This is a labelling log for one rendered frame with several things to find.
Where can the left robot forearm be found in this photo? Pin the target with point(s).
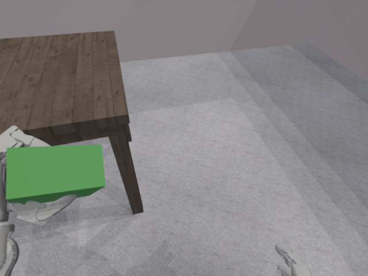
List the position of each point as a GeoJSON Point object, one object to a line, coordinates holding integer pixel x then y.
{"type": "Point", "coordinates": [9, 250]}

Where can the table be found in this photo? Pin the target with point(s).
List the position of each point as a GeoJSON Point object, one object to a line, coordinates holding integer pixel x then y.
{"type": "Point", "coordinates": [68, 88]}

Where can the right robot hand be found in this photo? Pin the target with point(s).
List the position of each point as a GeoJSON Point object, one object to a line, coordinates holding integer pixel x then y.
{"type": "Point", "coordinates": [293, 261]}

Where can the sponge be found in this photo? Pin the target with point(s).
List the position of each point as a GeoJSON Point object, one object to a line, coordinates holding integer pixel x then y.
{"type": "Point", "coordinates": [46, 174]}

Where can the left robot hand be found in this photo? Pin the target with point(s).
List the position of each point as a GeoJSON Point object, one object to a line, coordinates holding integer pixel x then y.
{"type": "Point", "coordinates": [33, 211]}

